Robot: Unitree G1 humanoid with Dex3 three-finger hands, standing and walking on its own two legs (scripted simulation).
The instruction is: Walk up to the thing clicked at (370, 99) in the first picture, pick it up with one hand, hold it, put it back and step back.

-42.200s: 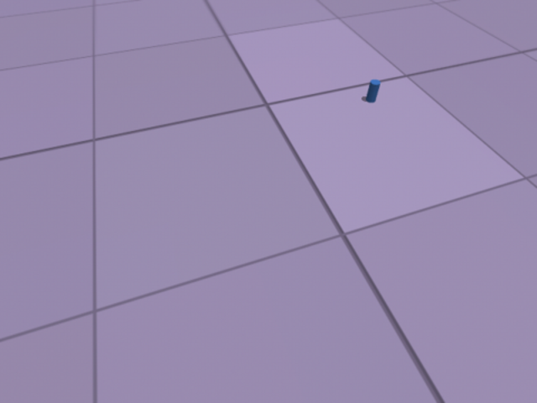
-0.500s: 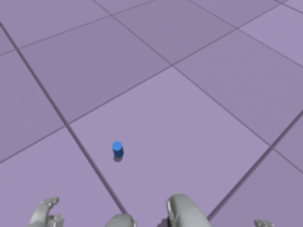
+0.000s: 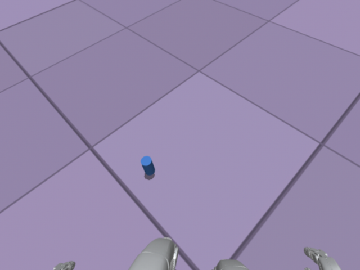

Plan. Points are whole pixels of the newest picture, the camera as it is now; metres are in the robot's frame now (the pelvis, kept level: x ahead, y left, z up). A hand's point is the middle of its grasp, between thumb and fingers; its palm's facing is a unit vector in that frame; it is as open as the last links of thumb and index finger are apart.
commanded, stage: step back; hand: left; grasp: from above
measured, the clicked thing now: (148, 165) +0.67 +0.28 -0.70
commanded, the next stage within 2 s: none
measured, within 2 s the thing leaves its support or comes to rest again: neither
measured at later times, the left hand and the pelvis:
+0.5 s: hand out of the picture -0.07 +0.28 -0.16, palm faces +0.00 -0.93 -0.36, open 7.4 cm; pelvis -0.16 +0.01 -0.01, yaw +0 degrees
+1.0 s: hand out of the picture -0.22 +0.25 -0.16, palm faces +0.10 -0.92 -0.37, open 7.4 cm; pelvis -0.32 -0.03 -0.01, yaw +4 degrees
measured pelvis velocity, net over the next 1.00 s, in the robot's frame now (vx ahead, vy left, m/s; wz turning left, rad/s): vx -0.32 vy -0.03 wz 0.07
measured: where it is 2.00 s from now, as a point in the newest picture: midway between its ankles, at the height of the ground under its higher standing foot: outside the picture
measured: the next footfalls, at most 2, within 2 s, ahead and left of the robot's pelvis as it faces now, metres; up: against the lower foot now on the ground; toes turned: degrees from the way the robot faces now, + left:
left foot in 0.18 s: -0.06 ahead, +0.13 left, +0.00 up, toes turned +2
right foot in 0.60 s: -0.19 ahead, -0.15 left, +0.00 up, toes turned +2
